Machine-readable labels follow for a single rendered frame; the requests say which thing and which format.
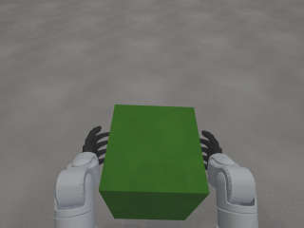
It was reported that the left robot forearm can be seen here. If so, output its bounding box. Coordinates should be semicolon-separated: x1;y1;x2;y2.
54;152;101;228

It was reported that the carton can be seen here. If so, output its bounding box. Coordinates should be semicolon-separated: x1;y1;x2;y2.
99;104;210;220

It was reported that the right robot hand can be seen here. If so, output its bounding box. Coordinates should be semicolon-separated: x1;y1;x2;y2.
199;130;222;170

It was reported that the left robot hand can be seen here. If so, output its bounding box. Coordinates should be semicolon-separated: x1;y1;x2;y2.
82;125;110;165

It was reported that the right robot forearm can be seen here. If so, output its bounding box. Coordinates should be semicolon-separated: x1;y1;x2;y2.
207;153;258;228

